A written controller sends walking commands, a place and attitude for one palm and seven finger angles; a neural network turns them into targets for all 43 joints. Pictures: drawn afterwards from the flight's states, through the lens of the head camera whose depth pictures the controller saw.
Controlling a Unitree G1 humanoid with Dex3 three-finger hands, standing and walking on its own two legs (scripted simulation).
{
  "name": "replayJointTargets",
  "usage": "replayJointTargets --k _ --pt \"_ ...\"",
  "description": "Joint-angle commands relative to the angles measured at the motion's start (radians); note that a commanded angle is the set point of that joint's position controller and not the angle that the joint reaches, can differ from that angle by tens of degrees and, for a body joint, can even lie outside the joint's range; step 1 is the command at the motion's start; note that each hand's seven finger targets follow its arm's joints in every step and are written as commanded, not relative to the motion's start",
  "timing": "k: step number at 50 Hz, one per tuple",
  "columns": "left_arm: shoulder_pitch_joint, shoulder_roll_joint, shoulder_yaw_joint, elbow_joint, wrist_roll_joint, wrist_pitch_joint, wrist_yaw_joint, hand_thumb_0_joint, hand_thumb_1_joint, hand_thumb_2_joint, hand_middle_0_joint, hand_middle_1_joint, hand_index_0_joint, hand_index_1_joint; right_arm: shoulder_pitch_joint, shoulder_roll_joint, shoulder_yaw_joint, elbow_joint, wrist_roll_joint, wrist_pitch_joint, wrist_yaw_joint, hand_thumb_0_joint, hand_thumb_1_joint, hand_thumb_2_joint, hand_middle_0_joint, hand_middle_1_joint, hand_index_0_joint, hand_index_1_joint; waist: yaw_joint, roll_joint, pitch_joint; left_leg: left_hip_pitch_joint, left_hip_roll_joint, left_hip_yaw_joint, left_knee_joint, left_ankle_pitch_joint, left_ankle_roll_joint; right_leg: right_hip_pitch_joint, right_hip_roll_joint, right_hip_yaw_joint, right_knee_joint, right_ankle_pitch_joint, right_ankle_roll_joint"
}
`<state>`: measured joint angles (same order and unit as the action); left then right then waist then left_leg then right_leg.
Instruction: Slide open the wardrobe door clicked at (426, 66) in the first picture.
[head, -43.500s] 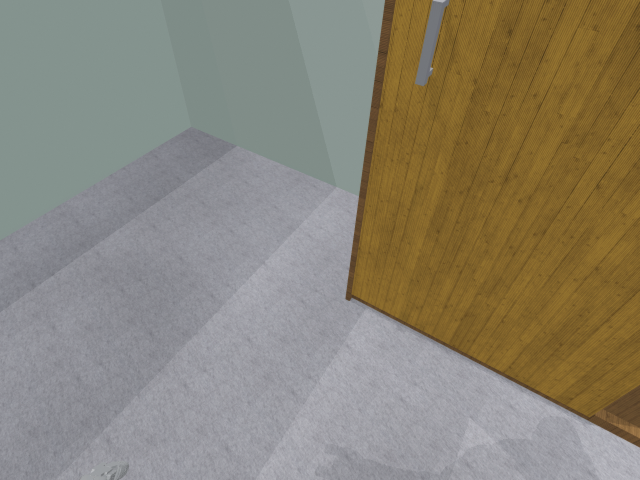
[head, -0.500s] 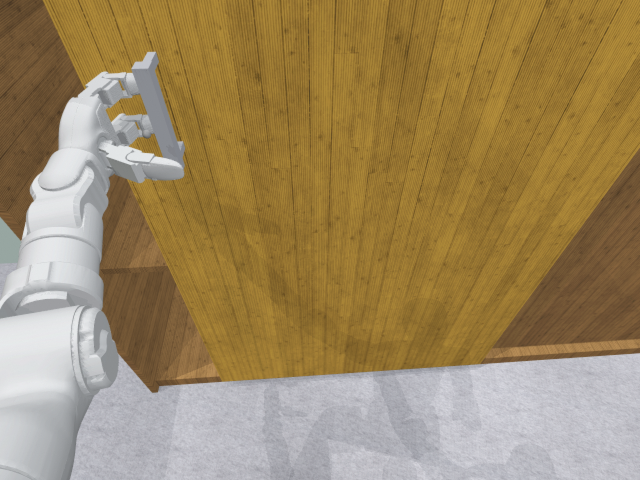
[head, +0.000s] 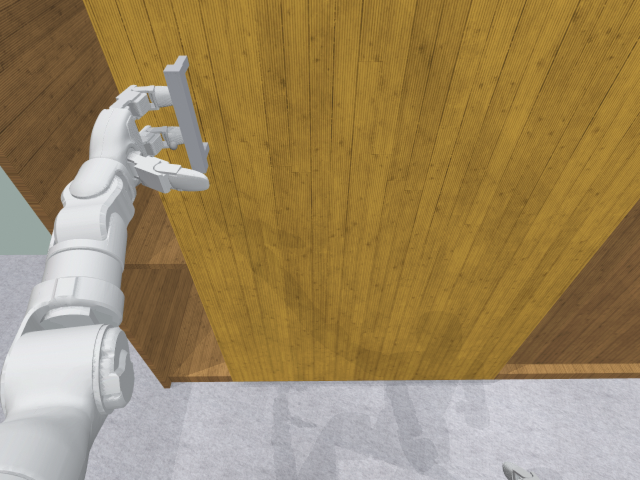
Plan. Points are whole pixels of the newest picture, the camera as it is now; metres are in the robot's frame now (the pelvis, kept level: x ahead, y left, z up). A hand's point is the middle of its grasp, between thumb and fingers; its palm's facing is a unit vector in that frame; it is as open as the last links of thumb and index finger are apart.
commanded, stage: move the hooked fingers beside the handle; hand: left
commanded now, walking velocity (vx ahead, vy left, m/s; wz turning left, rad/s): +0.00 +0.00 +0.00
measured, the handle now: (191, 116) +0.52 +0.19 +0.21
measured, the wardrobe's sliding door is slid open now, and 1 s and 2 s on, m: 0.21 0.21 0.21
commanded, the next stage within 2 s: none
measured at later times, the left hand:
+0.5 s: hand (172, 146) +0.45 +0.19 +0.21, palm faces +0.06 -1.00 +0.00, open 14.2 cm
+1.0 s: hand (154, 145) +0.45 +0.22 +0.21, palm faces +0.07 -1.00 +0.01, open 14.0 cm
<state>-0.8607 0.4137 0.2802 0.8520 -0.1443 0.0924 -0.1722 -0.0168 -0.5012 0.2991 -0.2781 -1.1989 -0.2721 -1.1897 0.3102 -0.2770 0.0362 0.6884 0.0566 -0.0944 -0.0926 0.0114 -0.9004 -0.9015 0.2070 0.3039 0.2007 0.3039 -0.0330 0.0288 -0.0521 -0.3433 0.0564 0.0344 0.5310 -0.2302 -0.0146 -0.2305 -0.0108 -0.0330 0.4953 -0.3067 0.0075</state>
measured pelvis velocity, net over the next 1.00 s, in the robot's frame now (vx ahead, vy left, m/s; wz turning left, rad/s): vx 0.00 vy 0.00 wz -0.01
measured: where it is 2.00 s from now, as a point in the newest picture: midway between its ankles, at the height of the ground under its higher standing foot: outside the picture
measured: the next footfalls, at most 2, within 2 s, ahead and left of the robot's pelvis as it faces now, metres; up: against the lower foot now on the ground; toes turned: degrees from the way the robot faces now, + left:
none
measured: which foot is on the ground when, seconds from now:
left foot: down 0.00-1.00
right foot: down 0.00-1.00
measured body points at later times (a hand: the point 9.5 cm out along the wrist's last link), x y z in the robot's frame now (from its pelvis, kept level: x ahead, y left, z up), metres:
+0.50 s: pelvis +0.00 +0.00 +0.00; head +0.00 -0.01 +0.45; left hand +0.44 +0.25 +0.21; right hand +0.10 -0.26 -0.11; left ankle +0.03 +0.13 -0.74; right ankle -0.03 -0.13 -0.74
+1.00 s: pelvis +0.00 +0.00 +0.00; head +0.00 +0.00 +0.45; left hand +0.44 +0.27 +0.21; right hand +0.09 -0.27 -0.11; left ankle +0.03 +0.13 -0.74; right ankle -0.03 -0.13 -0.74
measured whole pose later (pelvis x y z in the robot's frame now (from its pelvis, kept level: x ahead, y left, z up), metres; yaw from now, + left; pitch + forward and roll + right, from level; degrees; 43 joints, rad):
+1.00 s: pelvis +0.00 +0.00 +0.00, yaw -1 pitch +3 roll -1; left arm -0.84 0.48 0.35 0.88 -0.14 0.08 -0.24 -0.02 -0.50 0.30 -0.30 -1.20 -0.30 -1.20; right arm 0.33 -0.28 0.04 0.69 0.06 -0.07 -0.10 0.01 -0.90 -0.90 0.21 0.30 0.20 0.30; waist -0.05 0.02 -0.06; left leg -0.34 0.06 0.04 0.52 -0.23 -0.01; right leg -0.23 -0.01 -0.02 0.49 -0.30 0.01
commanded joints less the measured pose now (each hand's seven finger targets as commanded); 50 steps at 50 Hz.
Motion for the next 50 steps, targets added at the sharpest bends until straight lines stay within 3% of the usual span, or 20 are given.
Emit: replayJointTargets --k 1,5,8,9,12,16,19,22,25,26,32,33,34,35,37,40,45,47,50 --pt "-0.572 0.160 -0.004 -0.260 -0.030 -0.079 -0.008 0.000 -0.500 0.300 -0.300 -1.200 -0.300 -1.200 -0.009 -0.138 -0.053 -0.100 -0.005 -0.042 -0.008 0.000 -0.900 -0.900 0.200 0.300 0.200 0.300 -0.040 0.026 -0.311 0.305 -0.030 -0.038 -0.031 0.231 0.054 -0.067 0.034 0.002 -0.067 0.331 -0.032" --pt "-0.563 0.133 -0.016 -0.276 -0.040 -0.081 -0.013 0.000 -0.500 0.300 -0.300 -1.200 -0.300 -1.200 -0.015 -0.136 -0.054 -0.103 -0.005 -0.046 -0.008 0.000 -0.900 -0.900 0.200 0.300 0.200 0.300 -0.035 0.007 -0.328 0.310 -0.035 -0.032 -0.026 0.250 0.058 -0.044 0.035 0.000 -0.063 0.358 -0.033" --pt "-0.565 0.196 0.024 -0.259 -0.033 -0.079 -0.014 0.000 -0.500 0.300 -0.300 -1.200 -0.300 -1.200 -0.016 -0.140 -0.052 -0.095 -0.005 -0.039 -0.010 0.000 -0.900 -0.900 0.200 0.300 0.200 0.300 -0.028 0.004 -0.315 0.285 -0.036 -0.032 -0.033 0.239 0.056 -0.034 0.031 0.004 -0.062 0.362 -0.032" --pt "-0.574 0.172 0.003 -0.268 -0.033 -0.081 -0.017 0.000 -0.500 0.300 -0.300 -1.200 -0.300 -1.200 -0.019 -0.137 -0.050 -0.096 -0.004 -0.041 -0.010 0.000 -0.900 -0.900 0.200 0.300 0.200 0.300 -0.032 0.004 -0.305 0.288 -0.036 -0.033 -0.035 0.246 0.056 -0.037 0.032 0.002 -0.062 0.367 -0.034" --pt "-0.534 0.212 0.040 -0.269 -0.031 -0.082 -0.018 0.000 -0.500 0.300 -0.300 -1.200 -0.300 -1.200 -0.021 -0.137 -0.049 -0.100 -0.005 -0.039 -0.009 0.000 -0.900 -0.900 0.200 0.300 0.200 0.300 -0.014 0.034 -0.321 0.287 -0.038 -0.027 -0.033 0.254 0.057 -0.018 0.030 0.007 -0.060 0.379 -0.035" --pt "-0.506 0.214 0.046 -0.285 -0.035 -0.084 -0.024 0.000 -0.500 0.300 -0.300 -1.200 -0.300 -1.200 -0.027 -0.137 -0.051 -0.108 -0.004 -0.039 -0.011 0.000 -0.900 -0.900 0.200 0.300 0.200 0.300 -0.013 0.010 -0.321 0.286 -0.036 -0.025 -0.034 0.262 0.059 -0.008 0.031 0.006 -0.060 0.389 -0.033" --pt "-0.518 0.228 0.049 -0.262 -0.033 -0.076 -0.027 0.000 -0.500 0.300 -0.300 -1.200 -0.300 -1.200 -0.027 -0.138 -0.049 -0.105 -0.003 -0.034 -0.016 0.000 -0.900 -0.900 0.200 0.300 0.200 0.300 -0.020 -0.014 -0.276 0.254 -0.036 -0.022 -0.044 0.223 0.060 -0.017 0.031 0.006 -0.069 0.363 -0.030" --pt "-0.539 0.225 0.038 -0.274 -0.024 -0.077 -0.025 0.000 -0.500 0.300 -0.300 -1.200 -0.300 -1.200 -0.026 -0.137 -0.050 -0.105 -0.003 -0.035 -0.016 0.000 -0.900 -0.900 0.200 0.300 0.200 0.300 -0.022 0.037 -0.286 0.271 -0.037 -0.023 -0.043 0.222 0.058 -0.031 0.029 0.008 -0.070 0.347 -0.032" --pt "-0.495 0.269 0.074 -0.262 -0.023 -0.074 -0.023 0.000 -0.500 0.300 -0.300 -1.200 -0.300 -1.200 -0.016 -0.144 -0.050 -0.108 -0.006 -0.030 -0.017 0.000 -0.900 -0.900 0.200 0.300 0.200 0.300 -0.009 -0.004 -0.312 0.265 -0.037 -0.025 -0.040 0.241 0.061 -0.002 0.031 0.006 -0.067 0.365 -0.033" --pt "-0.493 0.275 0.080 -0.247 -0.021 -0.070 -0.025 0.000 -0.500 0.300 -0.300 -1.200 -0.300 -1.200 -0.018 -0.142 -0.050 -0.107 -0.005 -0.027 -0.017 0.000 -0.900 -0.900 0.200 0.300 0.200 0.300 -0.009 0.009 -0.306 0.259 -0.036 -0.022 -0.043 0.242 0.059 -0.002 0.029 0.008 -0.064 0.374 -0.032" --pt "-0.478 0.245 0.053 -0.229 -0.020 -0.060 -0.037 0.000 -0.500 0.300 -0.300 -1.200 -0.300 -1.200 -0.017 -0.141 -0.051 -0.114 -0.002 -0.021 -0.017 0.000 -0.900 -0.900 0.200 0.300 0.200 0.300 -0.017 0.007 -0.282 0.243 -0.037 -0.017 -0.043 0.223 0.061 -0.016 0.028 0.008 -0.068 0.361 -0.029" --pt "-0.480 0.272 0.076 -0.212 -0.020 -0.058 -0.036 0.000 -0.500 0.300 -0.300 -1.200 -0.300 -1.200 -0.013 -0.143 -0.053 -0.110 -0.002 -0.019 -0.018 0.000 -0.900 -0.900 0.200 0.300 0.200 0.300 -0.016 -0.003 -0.271 0.236 -0.035 -0.017 -0.043 0.218 0.061 -0.019 0.028 0.008 -0.071 0.357 -0.029" --pt "-0.484 0.254 0.056 -0.206 -0.019 -0.055 -0.040 0.000 -0.500 0.300 -0.300 -1.200 -0.300 -1.200 -0.014 -0.142 -0.052 -0.112 -0.001 -0.016 -0.019 0.000 -0.900 -0.900 0.200 0.300 0.200 0.300 -0.021 0.010 -0.262 0.235 -0.035 -0.016 -0.046 0.206 0.059 -0.029 0.028 0.008 -0.072 0.341 -0.029" --pt "-0.493 0.272 0.073 -0.213 -0.024 -0.061 -0.038 0.000 -0.500 0.300 -0.300 -1.200 -0.300 -1.200 -0.007 -0.146 -0.052 -0.114 -0.004 -0.017 -0.020 0.000 -0.900 -0.900 0.200 0.300 0.200 0.300 -0.022 -0.016 -0.268 0.234 -0.037 -0.020 -0.044 0.210 0.062 -0.019 0.030 0.005 -0.073 0.346 -0.028" --pt "-0.477 0.315 0.105 -0.209 -0.018 -0.061 -0.041 0.000 -0.500 0.300 -0.300 -1.200 -0.300 -1.200 -0.008 -0.148 -0.053 -0.116 -0.003 -0.014 -0.020 0.000 -0.900 -0.900 0.200 0.300 0.200 0.300 -0.010 -0.007 -0.293 0.232 -0.036 -0.018 -0.045 0.216 0.061 -0.004 0.027 0.012 -0.068 0.356 -0.029" --pt "-0.504 0.288 0.073 -0.233 -0.018 -0.078 -0.045 0.000 -0.500 0.300 -0.300 -1.200 -0.300 -1.200 -0.008 -0.144 -0.051 -0.123 -0.003 -0.016 -0.020 0.000 -0.900 -0.900 0.200 0.300 0.200 0.300 -0.021 0.011 -0.282 0.243 -0.035 -0.018 -0.041 0.216 0.062 -0.019 0.028 0.010 -0.070 0.346 -0.029" --pt "-0.505 0.333 0.102 -0.206 -0.022 -0.083 -0.057 0.000 -0.500 0.300 -0.300 -1.200 -0.300 -1.200 0.001 -0.153 -0.053 -0.118 -0.003 -0.015 -0.024 0.000 -0.900 -0.900 0.200 0.300 0.200 0.300 -0.023 -0.001 -0.289 0.235 -0.035 -0.020 -0.041 0.204 0.063 -0.016 0.029 0.012 -0.071 0.339 -0.029" --pt "-0.480 0.356 0.124 -0.196 -0.020 -0.079 -0.063 0.000 -0.500 0.300 -0.300 -1.200 -0.300 -1.200 0.000 -0.153 -0.052 -0.119 -0.002 -0.014 -0.023 0.000 -0.900 -0.900 0.200 0.300 0.200 0.300 -0.012 0.013 -0.297 0.232 -0.036 -0.018 -0.041 0.209 0.062 -0.011 0.027 0.015 -0.068 0.348 -0.030" --pt "-0.475 0.310 0.077 -0.203 -0.022 -0.080 -0.078 0.000 -0.500 0.300 -0.300 -1.200 -0.300 -1.200 0.003 -0.151 -0.052 -0.127 0.001 -0.015 -0.022 0.000 -0.900 -0.900 0.200 0.300 0.200 0.300 -0.023 0.031 -0.291 0.238 -0.036 -0.018 -0.037 0.214 0.061 -0.021 0.029 0.010 -0.067 0.344 -0.031"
